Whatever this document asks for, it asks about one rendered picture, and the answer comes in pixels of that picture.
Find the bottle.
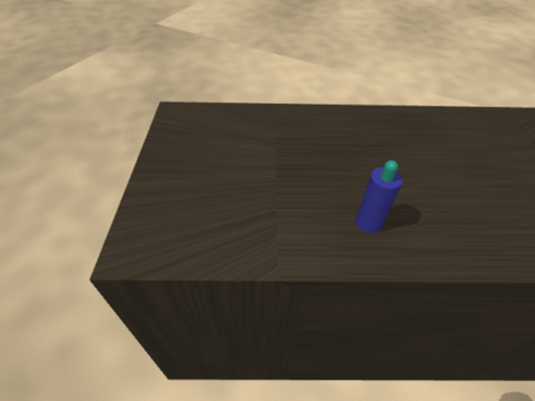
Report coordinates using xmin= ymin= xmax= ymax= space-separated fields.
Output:
xmin=356 ymin=160 xmax=403 ymax=233

